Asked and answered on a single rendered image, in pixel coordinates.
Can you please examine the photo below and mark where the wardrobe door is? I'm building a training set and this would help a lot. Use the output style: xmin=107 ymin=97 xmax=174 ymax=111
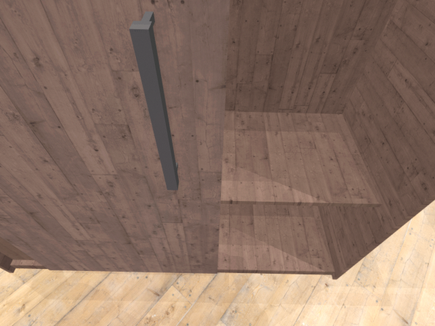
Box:
xmin=0 ymin=237 xmax=34 ymax=260
xmin=0 ymin=0 xmax=230 ymax=274

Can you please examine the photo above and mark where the handle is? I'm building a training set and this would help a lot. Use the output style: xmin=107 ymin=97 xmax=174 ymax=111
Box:
xmin=129 ymin=12 xmax=179 ymax=190

